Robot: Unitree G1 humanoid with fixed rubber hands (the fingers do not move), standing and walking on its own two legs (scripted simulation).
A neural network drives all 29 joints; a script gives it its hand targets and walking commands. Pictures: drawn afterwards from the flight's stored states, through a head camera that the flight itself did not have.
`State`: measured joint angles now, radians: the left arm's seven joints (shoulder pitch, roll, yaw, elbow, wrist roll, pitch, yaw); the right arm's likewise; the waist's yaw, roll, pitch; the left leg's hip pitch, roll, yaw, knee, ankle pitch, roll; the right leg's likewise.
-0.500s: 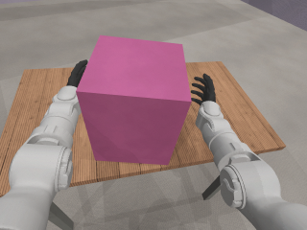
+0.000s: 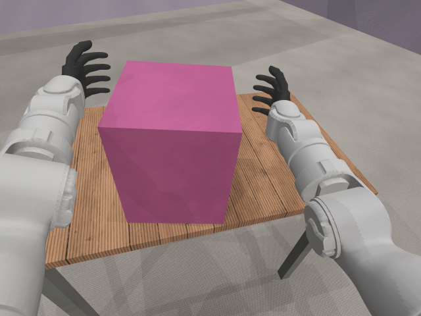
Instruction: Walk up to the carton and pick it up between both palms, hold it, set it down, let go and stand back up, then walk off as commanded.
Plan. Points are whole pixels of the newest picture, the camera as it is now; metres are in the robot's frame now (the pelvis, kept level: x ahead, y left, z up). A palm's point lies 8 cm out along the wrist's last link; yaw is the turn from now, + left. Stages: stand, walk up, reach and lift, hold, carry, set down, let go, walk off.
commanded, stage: set down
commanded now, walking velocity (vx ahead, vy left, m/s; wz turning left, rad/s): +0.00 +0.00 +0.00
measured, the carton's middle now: (177, 146) +0.46 +0.01 +0.08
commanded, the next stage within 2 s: none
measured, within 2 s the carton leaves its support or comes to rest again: neither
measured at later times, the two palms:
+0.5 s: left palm (54, 57) +0.47 +0.20 +0.27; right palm (292, 81) +0.41 -0.18 +0.26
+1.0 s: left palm (58, 101) +0.43 +0.21 +0.22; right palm (291, 127) +0.36 -0.18 +0.19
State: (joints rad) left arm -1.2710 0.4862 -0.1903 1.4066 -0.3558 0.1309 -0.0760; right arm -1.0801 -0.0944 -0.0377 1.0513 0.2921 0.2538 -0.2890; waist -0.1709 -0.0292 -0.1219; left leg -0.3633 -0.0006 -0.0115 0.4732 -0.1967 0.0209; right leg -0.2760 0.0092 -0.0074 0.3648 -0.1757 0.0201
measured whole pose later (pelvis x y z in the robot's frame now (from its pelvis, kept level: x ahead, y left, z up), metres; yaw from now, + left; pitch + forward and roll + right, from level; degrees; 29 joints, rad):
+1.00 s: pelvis -0.02 -0.01 +0.00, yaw -1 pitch -3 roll -2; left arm -1.02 0.56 -0.01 0.98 -0.29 0.39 -0.13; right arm -0.83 -0.09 -0.01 0.62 0.38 0.44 -0.36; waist -0.13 -0.05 -0.01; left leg -0.19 0.02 0.01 0.41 -0.16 0.01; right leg -0.11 0.03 0.02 0.30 -0.13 0.01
